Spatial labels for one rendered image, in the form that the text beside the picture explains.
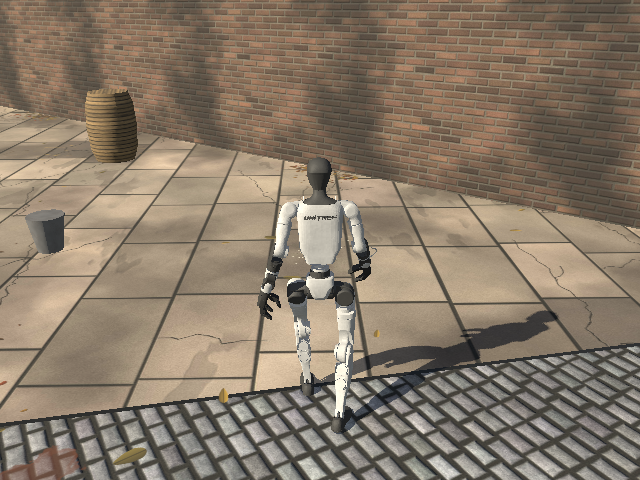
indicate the robot right forearm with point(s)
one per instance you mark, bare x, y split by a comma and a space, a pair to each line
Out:
364, 257

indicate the robot left foot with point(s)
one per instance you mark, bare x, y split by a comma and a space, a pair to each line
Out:
308, 389

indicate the robot left forearm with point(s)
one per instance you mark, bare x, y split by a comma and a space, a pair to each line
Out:
272, 271

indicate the right robot hand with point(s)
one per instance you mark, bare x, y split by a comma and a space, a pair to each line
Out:
363, 276

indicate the robot right upper arm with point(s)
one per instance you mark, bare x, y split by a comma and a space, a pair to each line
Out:
351, 211

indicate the robot left upper arm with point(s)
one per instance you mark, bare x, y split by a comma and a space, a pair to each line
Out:
284, 224

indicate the left robot hand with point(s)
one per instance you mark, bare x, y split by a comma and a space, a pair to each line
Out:
262, 303

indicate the robot left thigh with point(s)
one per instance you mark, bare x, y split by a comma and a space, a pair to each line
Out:
297, 298

